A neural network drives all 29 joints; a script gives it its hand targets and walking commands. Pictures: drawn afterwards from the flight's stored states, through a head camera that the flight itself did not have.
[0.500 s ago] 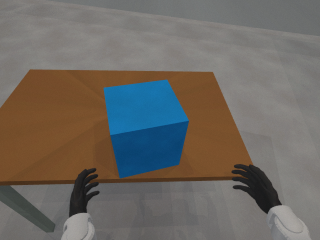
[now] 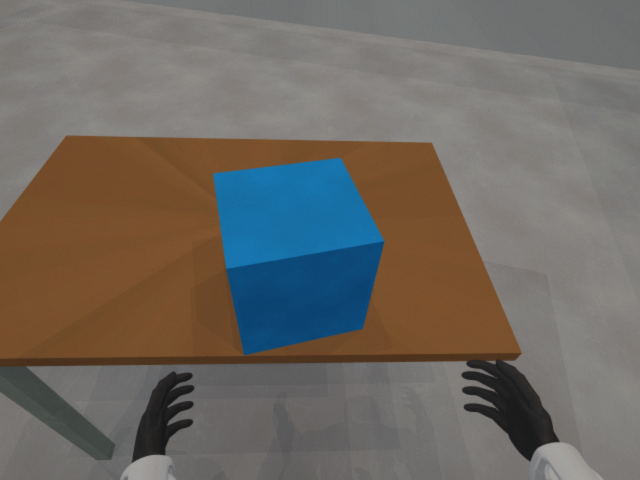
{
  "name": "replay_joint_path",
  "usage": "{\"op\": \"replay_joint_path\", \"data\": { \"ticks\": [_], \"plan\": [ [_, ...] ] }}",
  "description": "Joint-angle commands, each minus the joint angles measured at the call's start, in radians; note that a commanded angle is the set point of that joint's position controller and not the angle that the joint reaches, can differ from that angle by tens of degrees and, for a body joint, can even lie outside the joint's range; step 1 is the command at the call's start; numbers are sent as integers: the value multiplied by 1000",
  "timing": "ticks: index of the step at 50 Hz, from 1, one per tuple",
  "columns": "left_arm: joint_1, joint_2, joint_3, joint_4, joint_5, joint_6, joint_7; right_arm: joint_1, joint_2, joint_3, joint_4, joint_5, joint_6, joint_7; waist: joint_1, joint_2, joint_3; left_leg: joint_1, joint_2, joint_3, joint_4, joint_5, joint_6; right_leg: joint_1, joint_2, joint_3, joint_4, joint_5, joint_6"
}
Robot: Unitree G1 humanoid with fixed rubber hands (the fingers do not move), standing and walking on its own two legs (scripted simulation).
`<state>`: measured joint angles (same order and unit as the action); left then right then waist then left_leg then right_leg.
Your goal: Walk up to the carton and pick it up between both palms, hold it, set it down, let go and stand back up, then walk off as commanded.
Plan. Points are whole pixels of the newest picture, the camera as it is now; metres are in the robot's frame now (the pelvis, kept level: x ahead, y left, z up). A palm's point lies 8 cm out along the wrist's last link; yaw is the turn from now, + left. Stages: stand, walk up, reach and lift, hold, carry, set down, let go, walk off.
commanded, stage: set down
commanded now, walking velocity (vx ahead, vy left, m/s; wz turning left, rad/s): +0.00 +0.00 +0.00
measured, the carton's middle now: (292, 256) +0.45 +0.04 +0.02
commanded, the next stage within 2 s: let go in 1.32 s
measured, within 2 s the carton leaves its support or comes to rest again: neither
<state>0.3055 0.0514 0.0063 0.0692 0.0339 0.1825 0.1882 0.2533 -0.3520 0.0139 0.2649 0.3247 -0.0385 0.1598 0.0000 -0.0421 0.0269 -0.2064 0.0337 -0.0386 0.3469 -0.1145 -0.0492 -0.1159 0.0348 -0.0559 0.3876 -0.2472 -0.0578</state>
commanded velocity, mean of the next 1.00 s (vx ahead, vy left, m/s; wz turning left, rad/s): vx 0.00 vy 0.00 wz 0.00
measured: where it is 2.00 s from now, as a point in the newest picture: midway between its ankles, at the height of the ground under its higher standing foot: outside the picture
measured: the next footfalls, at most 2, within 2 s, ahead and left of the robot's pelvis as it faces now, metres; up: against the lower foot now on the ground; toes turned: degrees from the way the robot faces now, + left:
none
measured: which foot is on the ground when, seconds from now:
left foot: down 0.00-1.00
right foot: down 0.00-1.00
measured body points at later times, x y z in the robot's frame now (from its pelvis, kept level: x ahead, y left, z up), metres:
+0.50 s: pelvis +0.01 +0.01 +0.00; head +0.02 +0.02 +0.45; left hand +0.18 +0.22 -0.06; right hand +0.20 -0.23 -0.03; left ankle +0.05 +0.15 -0.74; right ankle -0.02 -0.08 -0.74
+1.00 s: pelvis +0.02 +0.01 +0.00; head +0.03 +0.02 +0.45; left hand +0.18 +0.24 -0.08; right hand +0.18 -0.22 -0.07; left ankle +0.05 +0.15 -0.74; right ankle -0.02 -0.08 -0.74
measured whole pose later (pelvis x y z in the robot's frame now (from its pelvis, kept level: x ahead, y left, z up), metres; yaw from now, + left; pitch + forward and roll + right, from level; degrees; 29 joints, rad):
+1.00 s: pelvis +0.02 +0.01 +0.00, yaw +0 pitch +0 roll +1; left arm 0.23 0.22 0.01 0.42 0.01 0.12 0.02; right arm 0.26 -0.19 0.01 0.54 0.12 -0.13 0.01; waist 0.01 -0.04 0.04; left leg -0.21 0.01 -0.04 0.35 -0.13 -0.04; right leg -0.11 0.01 -0.05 0.39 -0.27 -0.04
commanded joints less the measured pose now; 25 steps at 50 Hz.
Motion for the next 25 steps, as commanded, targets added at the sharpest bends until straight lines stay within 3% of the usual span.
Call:
{"op": "replay_joint_path", "data": {
  "ticks": [1, 2, 3, 5, 6, 7, 8, 9, 11, 12, 13, 14, 15, 16, 17, 18, 19, 21, 22, 25],
  "plan": [
    [-115, 105, 28, -75, -58, -45, -46, -50, -71, -44, -85, -124, -46, -38, 12, -60, -57, 159, -47, 86, -36, -17, 63, -117, -105, 186, -154, 101, 76],
    [-118, 136, 62, -13, -47, -39, -63, -56, -35, -11, -67, -132, -32, -55, 13, -71, -28, 145, -62, 99, -33, -54, 68, -117, -115, 194, -163, 93, 79],
    [-123, 120, 55, -97, -57, -44, -50, -63, -65, -28, -66, -124, -35, -49, 31, -44, -44, 158, -49, 97, -35, -1, 56, -118, -96, 168, -144, 101, 75],
    [-107, 129, 54, -24, -60, -44, -65, -59, -54, -28, -62, -143, -39, -60, 23, -76, 9, 152, -55, 96, -39, -11, 59, -136, -94, 159, -148, 122, 75],
    [-116, 138, 42, -129, -70, -61, -52, -64, -55, -34, -109, -131, -50, -54, 31, -29, -57, 150, -47, 87, -32, 18, 53, -111, -94, 164, -146, 104, 77],
    [-96, 131, 55, -49, -50, -50, -67, -40, -40, -14, -42, -133, -36, -58, 21, -36, -23, 169, -59, 97, -38, 17, 51, -124, -88, 157, -145, 167, 74],
    [-78, 139, 59, -109, -66, -62, -61, -37, -64, -21, -88, -122, -55, -57, 35, -49, -85, 177, -53, 94, -37, 76, 49, -86, -81, 141, -122, 293, 78],
    [-69, 130, 62, -79, -54, -65, -65, -31, -72, -31, -69, -135, -59, -61, 29, -37, -53, 177, -53, 103, -37, 69, 42, -101, -78, 144, -132, 251, 84],
    [-32, 144, 63, -89, -66, -80, -75, 27, -57, -24, -32, -140, -70, -64, 15, -22, -74, 207, -58, 106, -22, 114, 39, -77, -75, 140, -120, 362, 87],
    [-33, 145, 77, -101, -65, -91, -77, -5, -80, -29, -87, -137, -83, -62, 35, -55, -83, 196, -56, 98, -27, 109, 46, -71, -63, 138, -119, 349, 87],
    [-37, 154, 72, -28, -60, -85, -92, 27, -41, -2, -2, -151, -71, -70, 7, -40, -59, 185, -61, 103, -22, 107, 49, -63, -84, 154, -123, 378, 91],
    [-46, 148, 76, 23, -44, -89, -96, 4, -49, 0, 15, -158, -66, -70, 16, -58, -35, 216, -60, 102, -30, 74, 50, -93, -74, 140, -136, 286, 88],
    [-11, 158, 76, 95, -40, -76, -112, 17, -18, -3, 51, -170, -64, -80, 18, -64, -34, 202, -63, 97, -29, 70, 53, -86, -85, 144, -144, 306, 84],
    [-20, 155, 82, 48, -44, -70, -109, 20, -42, 0, 62, -154, -64, -76, 19, -36, -33, 182, -60, 101, -27, 103, 45, -76, -91, 150, -132, 362, 92],
    [-19, 164, 91, 132, -32, -64, -130, 32, -12, 20, 82, -172, -57, -90, 8, -82, -6, 202, -65, 107, -31, 68, 57, -84, -89, 145, -149, 331, 90],
    [-55, 182, 72, 65, -52, -88, -131, 5, 0, 6, 17, -182, -71, -99, 7, -78, -45, 210, -64, 96, -27, 43, 55, -99, -85, 133, -136, 302, 97],
    [-77, 190, 80, -5, -60, -101, -115, -15, 1, 13, -5, -160, -82, -92, 42, -30, -89, 206, -58, 102, -22, 73, 46, -105, -83, 126, -120, 294, 90],
    [-74, 187, 70, -76, -78, -130, -89, -32, -45, -39, -73, -173, -114, -85, 43, -62, -122, 251, -46, 92, -17, 107, 41, -130, -50, 93, -118, 265, 80],
    [-106, 218, 72, 4, -68, -132, -102, -26, 13, -7, -14, -197, -107, -98, 24, -66, -69, 219, -54, 98, -14, 78, 49, -135, -69, 123, -126, 268, 90],
    [-114, 207, 46, -43, -70, -145, -80, -46, 1, -27, -2, -176, -124, -82, 32, -33, -99, 238, -43, 84, -10, 68, 41, -165, -62, 107, -115, 194, 81]
  ]
}}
